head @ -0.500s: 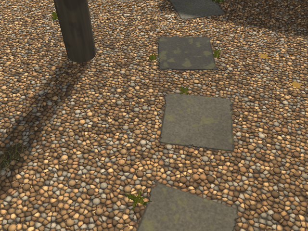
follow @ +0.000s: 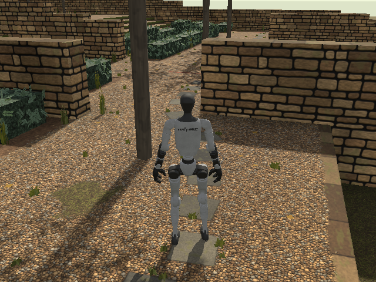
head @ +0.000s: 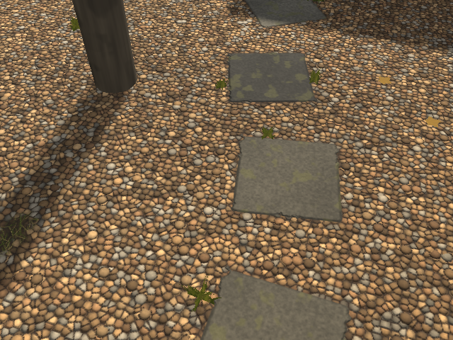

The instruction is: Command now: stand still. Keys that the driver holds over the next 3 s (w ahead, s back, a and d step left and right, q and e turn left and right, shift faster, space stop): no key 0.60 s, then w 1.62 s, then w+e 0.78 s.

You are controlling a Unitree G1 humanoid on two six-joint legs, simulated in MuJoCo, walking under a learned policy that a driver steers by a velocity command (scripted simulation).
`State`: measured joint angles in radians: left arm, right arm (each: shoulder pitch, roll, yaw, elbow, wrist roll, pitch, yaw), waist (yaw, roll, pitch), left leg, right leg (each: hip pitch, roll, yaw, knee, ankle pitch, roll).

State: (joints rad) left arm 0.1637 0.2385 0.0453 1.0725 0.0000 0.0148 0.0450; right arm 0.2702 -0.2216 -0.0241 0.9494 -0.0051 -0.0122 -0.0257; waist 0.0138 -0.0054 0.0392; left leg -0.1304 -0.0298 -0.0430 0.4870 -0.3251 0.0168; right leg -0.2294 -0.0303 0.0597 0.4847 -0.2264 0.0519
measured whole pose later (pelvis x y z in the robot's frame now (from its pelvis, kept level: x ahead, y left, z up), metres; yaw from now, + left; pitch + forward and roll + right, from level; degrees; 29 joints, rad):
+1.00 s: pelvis +0.09 -0.05 +0.01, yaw +0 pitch +0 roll +1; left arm 0.43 0.19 0.02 1.11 -0.01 -0.11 -0.02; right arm 0.28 -0.26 -0.05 0.98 0.03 -0.09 0.00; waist 0.03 0.03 -0.01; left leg -0.47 0.04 -0.01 1.10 -0.27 0.07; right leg -0.08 0.03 -0.03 0.35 -0.28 -0.05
